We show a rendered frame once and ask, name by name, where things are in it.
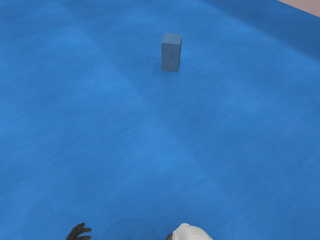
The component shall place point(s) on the robot right shin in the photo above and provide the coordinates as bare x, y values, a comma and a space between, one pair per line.
183, 224

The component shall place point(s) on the carton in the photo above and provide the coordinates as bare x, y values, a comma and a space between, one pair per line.
171, 52

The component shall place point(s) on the right robot thigh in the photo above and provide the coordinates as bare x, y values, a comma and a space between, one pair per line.
189, 232

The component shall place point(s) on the left robot hand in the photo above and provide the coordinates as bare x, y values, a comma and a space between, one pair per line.
77, 230

